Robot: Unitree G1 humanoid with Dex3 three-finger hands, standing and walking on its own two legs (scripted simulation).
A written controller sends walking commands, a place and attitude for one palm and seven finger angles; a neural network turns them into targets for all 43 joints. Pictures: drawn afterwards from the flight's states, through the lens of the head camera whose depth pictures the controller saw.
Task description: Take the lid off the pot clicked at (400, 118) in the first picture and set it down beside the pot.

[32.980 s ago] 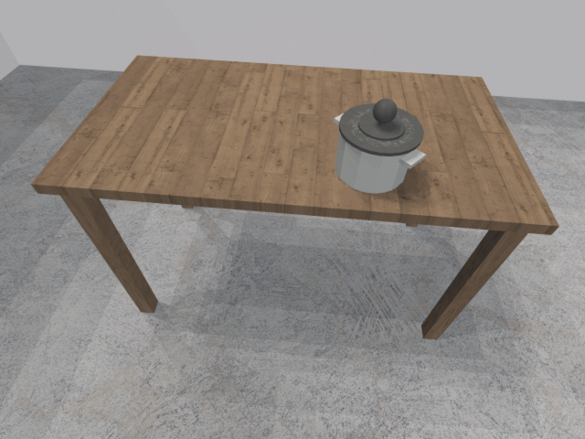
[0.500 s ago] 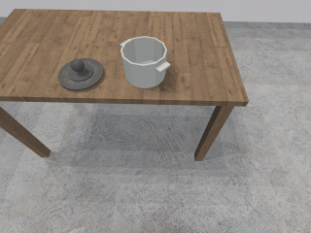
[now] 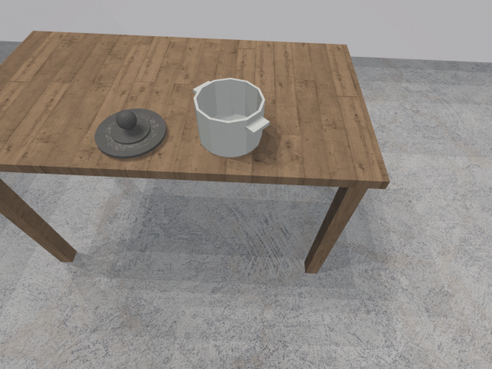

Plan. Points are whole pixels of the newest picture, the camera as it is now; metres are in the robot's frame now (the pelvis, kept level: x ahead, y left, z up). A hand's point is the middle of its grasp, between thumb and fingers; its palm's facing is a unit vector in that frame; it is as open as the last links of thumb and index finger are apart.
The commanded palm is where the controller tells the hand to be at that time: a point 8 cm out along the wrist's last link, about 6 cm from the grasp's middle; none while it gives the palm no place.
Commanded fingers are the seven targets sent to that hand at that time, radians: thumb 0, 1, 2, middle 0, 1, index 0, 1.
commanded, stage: let the arm hang, fingers relaxed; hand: left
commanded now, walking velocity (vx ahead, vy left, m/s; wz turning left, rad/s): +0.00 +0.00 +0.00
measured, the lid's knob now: (126, 119) +0.65 +0.33 -0.03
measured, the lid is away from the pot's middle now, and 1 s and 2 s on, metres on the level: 0.26 0.26 0.26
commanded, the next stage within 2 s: look to check the result in 1.12 s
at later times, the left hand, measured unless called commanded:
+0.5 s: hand out of the picture +0.04 +0.18 -0.17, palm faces +0.04 -0.98 -0.21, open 7.3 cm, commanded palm none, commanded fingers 0.00 0.90 0.90 -0.20 -0.30 -0.20 -0.30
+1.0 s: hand out of the picture +0.02 +0.19 -0.18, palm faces +0.04 -0.98 -0.20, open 7.3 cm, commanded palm none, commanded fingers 0.00 0.90 0.90 -0.20 -0.30 -0.20 -0.30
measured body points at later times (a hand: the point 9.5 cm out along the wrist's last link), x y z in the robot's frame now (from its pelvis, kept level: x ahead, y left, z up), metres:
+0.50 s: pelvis +0.00 +0.00 +0.00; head +0.03 +0.01 +0.45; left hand +0.04 +0.24 -0.16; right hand -0.01 -0.21 -0.16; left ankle -0.04 +0.13 -0.74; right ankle -0.05 -0.12 -0.74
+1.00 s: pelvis +0.00 +0.01 +0.00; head +0.04 +0.01 +0.45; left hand +0.02 +0.24 -0.16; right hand +0.00 -0.21 -0.16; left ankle -0.04 +0.13 -0.74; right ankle -0.05 -0.12 -0.74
